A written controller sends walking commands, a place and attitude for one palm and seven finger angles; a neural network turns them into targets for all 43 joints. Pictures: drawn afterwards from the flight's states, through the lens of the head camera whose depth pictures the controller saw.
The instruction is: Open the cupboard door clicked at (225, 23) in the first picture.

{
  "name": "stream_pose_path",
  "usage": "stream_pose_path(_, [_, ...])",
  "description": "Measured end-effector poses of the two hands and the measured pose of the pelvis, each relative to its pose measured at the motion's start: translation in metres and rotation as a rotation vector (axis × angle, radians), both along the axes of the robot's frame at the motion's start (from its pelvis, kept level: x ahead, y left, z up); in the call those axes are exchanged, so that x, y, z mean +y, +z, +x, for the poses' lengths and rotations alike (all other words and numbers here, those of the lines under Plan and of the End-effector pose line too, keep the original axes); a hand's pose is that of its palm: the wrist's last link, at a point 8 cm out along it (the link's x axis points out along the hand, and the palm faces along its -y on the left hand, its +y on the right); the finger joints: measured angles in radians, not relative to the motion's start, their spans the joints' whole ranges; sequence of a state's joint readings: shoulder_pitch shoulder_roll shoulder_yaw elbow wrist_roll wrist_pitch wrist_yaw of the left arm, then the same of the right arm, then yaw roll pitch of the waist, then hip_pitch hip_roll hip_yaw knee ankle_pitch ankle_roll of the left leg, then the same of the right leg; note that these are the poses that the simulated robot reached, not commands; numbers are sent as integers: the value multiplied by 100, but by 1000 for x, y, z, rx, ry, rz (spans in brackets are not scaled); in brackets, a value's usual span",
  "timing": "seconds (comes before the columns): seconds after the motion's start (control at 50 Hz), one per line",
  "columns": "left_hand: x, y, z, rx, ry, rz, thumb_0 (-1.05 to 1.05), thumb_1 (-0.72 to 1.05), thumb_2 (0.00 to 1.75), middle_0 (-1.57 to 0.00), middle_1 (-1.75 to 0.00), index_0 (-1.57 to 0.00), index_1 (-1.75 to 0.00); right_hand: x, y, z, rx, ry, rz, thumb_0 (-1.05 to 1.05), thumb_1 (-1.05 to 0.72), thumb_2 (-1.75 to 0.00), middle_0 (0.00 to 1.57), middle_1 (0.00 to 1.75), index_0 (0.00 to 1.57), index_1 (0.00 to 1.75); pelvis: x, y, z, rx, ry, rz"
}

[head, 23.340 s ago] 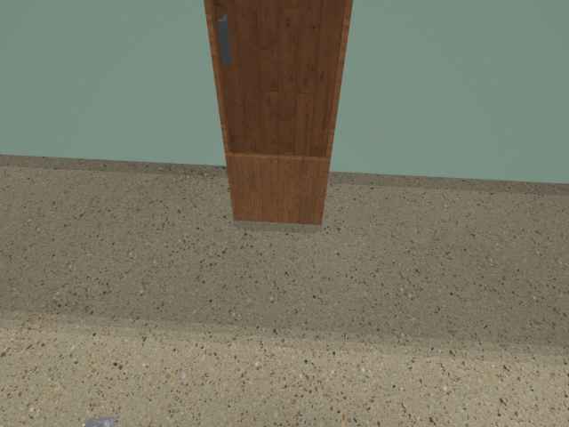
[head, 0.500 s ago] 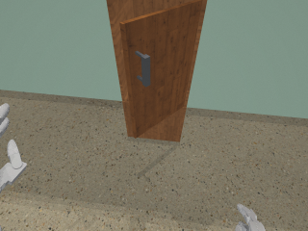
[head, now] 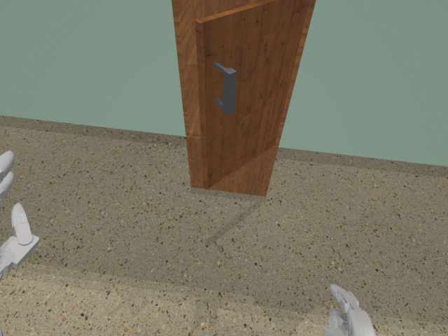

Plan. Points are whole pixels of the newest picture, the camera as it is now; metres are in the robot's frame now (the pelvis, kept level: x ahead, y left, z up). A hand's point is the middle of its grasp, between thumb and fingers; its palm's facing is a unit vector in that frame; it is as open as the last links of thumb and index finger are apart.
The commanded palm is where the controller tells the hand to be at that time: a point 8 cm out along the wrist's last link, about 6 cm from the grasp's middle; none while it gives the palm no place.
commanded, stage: stop stepping back and stand still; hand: left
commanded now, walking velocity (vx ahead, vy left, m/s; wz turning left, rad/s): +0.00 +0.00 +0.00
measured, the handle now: (223, 89) +0.66 +0.05 +0.08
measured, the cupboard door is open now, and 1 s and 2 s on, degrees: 48 48 48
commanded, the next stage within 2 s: let the arm hang, fingers relaxed in 0.24 s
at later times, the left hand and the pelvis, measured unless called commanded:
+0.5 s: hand (89, 316) +0.16 +0.25 -0.06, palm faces +0.07 -0.89 -0.44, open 7.4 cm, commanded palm none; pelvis -0.02 +0.01 -0.01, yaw +1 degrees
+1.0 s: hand out of the picture -0.02 +0.20 -0.17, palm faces +0.06 -0.95 -0.30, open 7.3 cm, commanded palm none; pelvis -0.01 -0.02 +0.00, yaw +3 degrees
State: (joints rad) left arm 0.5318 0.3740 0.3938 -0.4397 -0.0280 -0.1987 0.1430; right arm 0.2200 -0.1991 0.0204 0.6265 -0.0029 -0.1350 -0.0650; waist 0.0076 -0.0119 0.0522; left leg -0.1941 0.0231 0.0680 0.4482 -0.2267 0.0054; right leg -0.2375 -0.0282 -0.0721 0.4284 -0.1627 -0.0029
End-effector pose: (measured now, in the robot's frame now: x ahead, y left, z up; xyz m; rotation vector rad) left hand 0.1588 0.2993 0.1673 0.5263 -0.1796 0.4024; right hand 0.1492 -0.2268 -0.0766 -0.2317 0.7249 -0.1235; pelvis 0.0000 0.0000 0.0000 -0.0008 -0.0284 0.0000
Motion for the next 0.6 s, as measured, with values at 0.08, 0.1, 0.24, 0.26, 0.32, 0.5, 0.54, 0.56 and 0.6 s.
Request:
stream_pose_path(0.08, [1,2,-2,0,-11,8,1,89,90,-22,-30,-22,-30,1,0,-4,-3,-9,1,1,-90,-90,21,30,20,30,3,1,-3,1,-1,-2])
stream_pose_path(0.1, [1,2,-2,2,-13,11,1,89,90,-22,-30,-22,-30,1,1,-5,-4,-12,2,1,-90,-90,21,30,20,30,3,1,-4,1,-1,-3])
stream_pose_path(0.24, [5,1,-6,24,-6,15,1,89,90,-22,-30,-22,-30,1,0,-8,-1,-23,1,1,-90,-90,21,30,20,30,6,1,-7,6,0,-4])
stream_pose_path(0.26, [5,0,-7,26,-3,14,1,89,90,-22,-30,-22,-30,1,0,-9,0,-23,0,1,-90,-90,21,30,20,30,6,1,-7,7,1,-4])
stream_pose_path(0.32, [5,-1,-8,30,2,11,1,89,90,-22,-30,-22,-30,0,-1,-8,3,-22,-2,1,-90,-90,21,30,20,30,6,1,-7,7,3,-4])
stream_pose_path(0.5, [-7,-194,-19,835,59,-251,0,90,90,-20,-29,-20,-30,-23,-51,-24,188,11,41,1,-90,-90,21,30,20,30,5,-12,-16,32,20,14])
stream_pose_path(0.54, [-28,-239,-45,1025,57,-332,0,90,90,-20,-29,-20,-30,-29,-56,-41,246,-13,37,1,-91,-90,21,30,20,30,2,-13,-17,26,20,16])
stream_pose_path(0.56, [-40,-258,-59,1102,54,-375,1,90,90,-20,-29,-20,-30,-32,-58,-51,283,-22,29,1,-91,-90,21,30,20,30,-1,-14,-17,23,22,16])
stream_pose_path(0.6, [-63,-289,-87,1230,50,-461,1,90,90,-20,-29,-20,-30,-36,-60,-74,368,-40,9,1,-91,-90,21,30,20,30,-4,-14,-18,15,28,14])
